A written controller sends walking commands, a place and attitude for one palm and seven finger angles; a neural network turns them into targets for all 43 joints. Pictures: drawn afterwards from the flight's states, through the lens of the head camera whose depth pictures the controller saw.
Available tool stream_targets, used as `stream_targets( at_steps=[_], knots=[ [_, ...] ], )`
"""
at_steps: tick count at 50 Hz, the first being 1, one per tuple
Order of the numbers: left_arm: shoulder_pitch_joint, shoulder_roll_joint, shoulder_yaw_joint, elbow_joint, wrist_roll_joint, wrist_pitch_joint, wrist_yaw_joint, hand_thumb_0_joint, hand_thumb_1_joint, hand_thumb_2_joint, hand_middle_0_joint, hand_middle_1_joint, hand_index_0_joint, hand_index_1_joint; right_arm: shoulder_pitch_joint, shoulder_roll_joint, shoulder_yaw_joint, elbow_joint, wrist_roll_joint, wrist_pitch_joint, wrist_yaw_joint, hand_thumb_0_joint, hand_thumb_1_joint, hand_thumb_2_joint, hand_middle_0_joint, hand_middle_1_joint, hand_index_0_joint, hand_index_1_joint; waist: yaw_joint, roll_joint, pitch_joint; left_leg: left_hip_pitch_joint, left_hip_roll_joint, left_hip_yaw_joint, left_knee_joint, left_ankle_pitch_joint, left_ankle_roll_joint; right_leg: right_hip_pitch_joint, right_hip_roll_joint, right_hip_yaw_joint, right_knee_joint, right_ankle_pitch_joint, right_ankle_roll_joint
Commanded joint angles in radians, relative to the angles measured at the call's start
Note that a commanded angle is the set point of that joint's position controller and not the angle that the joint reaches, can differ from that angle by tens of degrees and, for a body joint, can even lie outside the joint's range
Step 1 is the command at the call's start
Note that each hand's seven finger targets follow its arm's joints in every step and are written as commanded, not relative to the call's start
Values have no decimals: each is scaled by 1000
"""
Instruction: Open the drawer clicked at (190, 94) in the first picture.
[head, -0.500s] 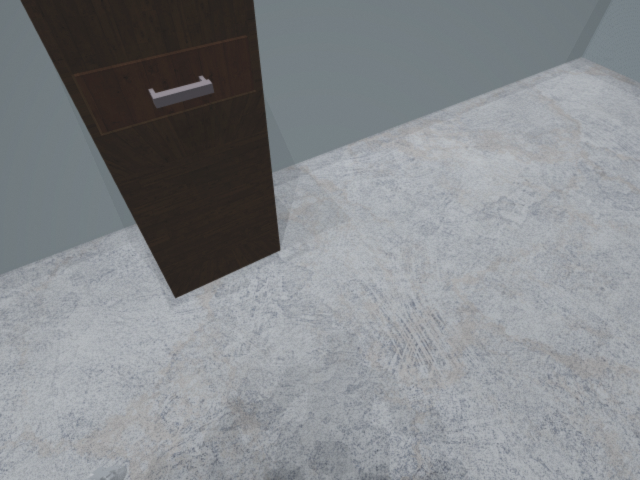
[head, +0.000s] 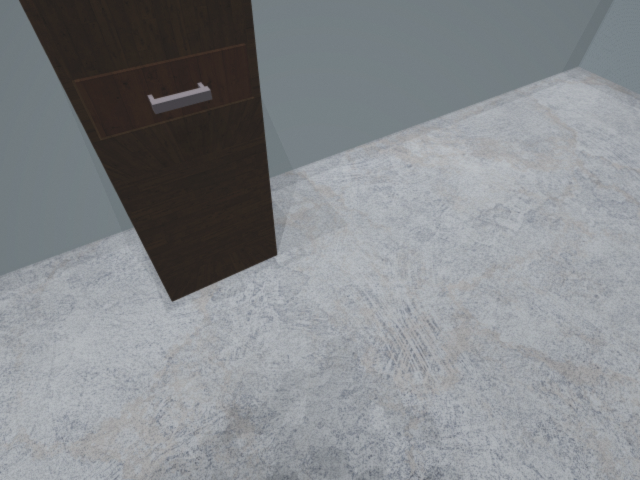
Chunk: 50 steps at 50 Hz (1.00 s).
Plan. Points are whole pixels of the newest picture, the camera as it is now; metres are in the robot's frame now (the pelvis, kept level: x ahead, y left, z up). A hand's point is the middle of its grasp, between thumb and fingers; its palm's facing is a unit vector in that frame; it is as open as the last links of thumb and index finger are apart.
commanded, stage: stand and wait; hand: left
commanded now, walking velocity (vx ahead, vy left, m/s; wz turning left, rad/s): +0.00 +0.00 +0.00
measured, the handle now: (179, 95) +0.90 +0.39 +0.00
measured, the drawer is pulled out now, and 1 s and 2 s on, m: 0.00 0.00 0.00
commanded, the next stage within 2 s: look at it before walking up in 0.64 s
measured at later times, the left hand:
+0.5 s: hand out of the picture +0.06 +0.24 -0.15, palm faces -0.03 -0.94 -0.33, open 7.4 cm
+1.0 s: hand out of the picture +0.04 +0.24 -0.16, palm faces -0.04 -0.95 -0.32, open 7.4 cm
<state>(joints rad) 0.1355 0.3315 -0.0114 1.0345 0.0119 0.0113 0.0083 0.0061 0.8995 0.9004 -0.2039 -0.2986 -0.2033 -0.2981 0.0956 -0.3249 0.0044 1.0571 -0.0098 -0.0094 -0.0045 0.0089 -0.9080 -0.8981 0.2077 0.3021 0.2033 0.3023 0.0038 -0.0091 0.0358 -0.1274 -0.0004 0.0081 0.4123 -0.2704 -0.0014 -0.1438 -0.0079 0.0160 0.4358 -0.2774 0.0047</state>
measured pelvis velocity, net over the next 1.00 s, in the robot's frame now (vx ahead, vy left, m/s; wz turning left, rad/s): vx -0.03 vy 0.00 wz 0.00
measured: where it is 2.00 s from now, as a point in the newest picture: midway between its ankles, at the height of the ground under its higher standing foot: outside the picture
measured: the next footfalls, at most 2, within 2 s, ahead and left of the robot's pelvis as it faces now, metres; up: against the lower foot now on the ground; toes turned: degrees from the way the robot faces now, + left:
none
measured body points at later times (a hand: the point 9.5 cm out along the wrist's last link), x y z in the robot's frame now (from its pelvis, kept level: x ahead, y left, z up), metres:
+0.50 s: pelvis -0.02 -0.01 +0.00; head -0.02 -0.01 +0.45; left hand +0.06 +0.29 -0.13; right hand +0.06 -0.30 -0.13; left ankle -0.03 +0.12 -0.74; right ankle -0.03 -0.12 -0.74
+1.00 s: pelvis -0.03 +0.00 +0.00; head -0.02 +0.00 +0.45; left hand +0.04 +0.29 -0.13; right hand +0.05 -0.29 -0.13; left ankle -0.03 +0.12 -0.74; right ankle -0.03 -0.12 -0.74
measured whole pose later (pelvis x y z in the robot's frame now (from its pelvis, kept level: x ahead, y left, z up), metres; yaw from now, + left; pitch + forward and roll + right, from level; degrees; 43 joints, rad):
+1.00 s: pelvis -0.03 +0.00 +0.00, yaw +0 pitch -2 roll +0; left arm 0.15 0.34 -0.01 1.09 0.01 0.00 0.00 0.01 0.90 0.90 -0.20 -0.30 -0.20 -0.30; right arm 0.12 -0.33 0.01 1.12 0.00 -0.02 0.00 0.01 -0.91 -0.90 0.21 0.30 0.20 0.30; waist 0.00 -0.01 0.04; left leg -0.12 0.01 0.01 0.36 -0.20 0.00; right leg -0.13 0.00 0.02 0.36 -0.20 0.00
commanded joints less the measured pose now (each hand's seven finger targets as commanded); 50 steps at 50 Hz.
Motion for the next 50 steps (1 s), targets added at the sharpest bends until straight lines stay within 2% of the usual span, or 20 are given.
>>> stream_targets(
  at_steps=[1,12,18,22,30,35,37,50],
  knots=[
    [-40,208,48,-60,-2,-33,12,0,900,900,-200,-300,-200,-300,-41,-204,-44,-61,-1,-22,-19,0,-900,-900,200,300,200,300,-1,4,-115,45,118,-72,-41,356,33,40,-110,71,-43,367,-39],
    [-37,207,45,-29,-4,-35,9,0,900,900,-200,-300,-200,-300,-27,-205,-40,-23,0,-23,-17,0,-900,-900,200,300,200,300,1,6,-82,33,117,-82,-79,266,29,29,-112,85,-87,290,-38],
    [-45,208,42,-22,-2,-34,6,0,900,900,-200,-300,-200,-300,-27,-205,-38,-15,0,-21,-13,0,-900,-900,200,300,200,300,0,-1,-45,9,115,-88,-102,192,27,2,-109,94,-115,209,-35],
    [-43,207,41,-22,-1,-35,5,0,900,900,-200,-300,-200,-300,-21,-205,-38,-13,0,-21,-12,0,-900,-900,200,300,200,300,0,-1,-44,8,115,-89,-107,166,26,-12,-107,98,-127,165,-34],
    [-38,205,40,-19,0,-36,5,0,900,900,-200,-300,-200,-300,-17,-206,-38,-8,1,-22,-10,0,-900,-900,200,300,200,300,-1,5,-53,11,118,-90,-108,164,26,-15,-105,100,-130,159,-32],
    [-32,206,42,-17,0,-39,5,0,900,900,-200,-300,-200,-300,-10,-204,-37,-6,2,-24,-10,0,-900,-900,200,300,200,300,-3,-6,-78,16,120,-92,-101,199,26,6,-108,96,-122,203,-34],
    [-29,203,40,-14,-1,-39,5,0,900,900,-200,-300,-200,-300,-15,-204,-38,-3,1,-25,-11,0,-900,-900,200,300,200,300,0,12,-72,18,119,-92,-103,203,26,2,-109,97,-122,207,-33],
    [-24,205,38,-5,0,-39,5,0,900,900,-200,-300,-200,-300,-17,-207,-39,0,3,-24,-10,0,-900,-900,200,300,200,300,-2,11,-62,22,123,-93,-111,201,27,-1,-107,93,-129,207,-30]
  ],
)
